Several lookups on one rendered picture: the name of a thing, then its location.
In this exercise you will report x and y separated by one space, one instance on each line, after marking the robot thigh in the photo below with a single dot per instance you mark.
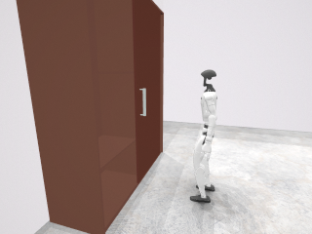
204 160
197 152

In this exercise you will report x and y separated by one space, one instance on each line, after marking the robot left hand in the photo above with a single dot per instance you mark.
207 148

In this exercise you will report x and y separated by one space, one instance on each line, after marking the left robot thigh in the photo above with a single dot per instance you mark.
197 152

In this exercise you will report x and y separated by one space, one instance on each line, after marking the left robot forearm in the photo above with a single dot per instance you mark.
211 128

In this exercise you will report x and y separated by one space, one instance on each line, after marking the handle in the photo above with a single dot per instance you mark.
162 93
143 102

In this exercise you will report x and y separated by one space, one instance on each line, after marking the right robot thigh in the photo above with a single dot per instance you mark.
204 160

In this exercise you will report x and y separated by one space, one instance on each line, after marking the left robot upper arm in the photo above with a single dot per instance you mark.
210 101

